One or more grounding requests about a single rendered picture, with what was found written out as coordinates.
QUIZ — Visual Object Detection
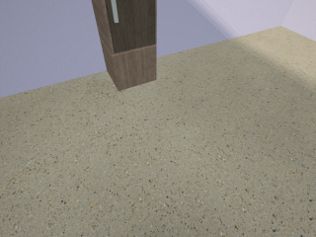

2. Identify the cupboard door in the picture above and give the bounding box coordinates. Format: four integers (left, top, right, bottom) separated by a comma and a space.
105, 0, 156, 53

